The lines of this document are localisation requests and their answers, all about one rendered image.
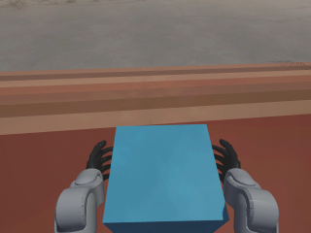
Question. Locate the robot right forearm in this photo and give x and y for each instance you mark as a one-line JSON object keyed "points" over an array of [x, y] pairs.
{"points": [[255, 209]]}

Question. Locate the left robot hand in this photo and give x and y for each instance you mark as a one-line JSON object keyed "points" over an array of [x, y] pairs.
{"points": [[96, 160]]}

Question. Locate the right robot hand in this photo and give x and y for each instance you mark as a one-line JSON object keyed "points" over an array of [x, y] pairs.
{"points": [[230, 159]]}

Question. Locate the robot left forearm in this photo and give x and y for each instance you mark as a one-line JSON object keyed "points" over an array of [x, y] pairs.
{"points": [[76, 207]]}

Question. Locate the carton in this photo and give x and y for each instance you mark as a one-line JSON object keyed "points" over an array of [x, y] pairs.
{"points": [[164, 179]]}

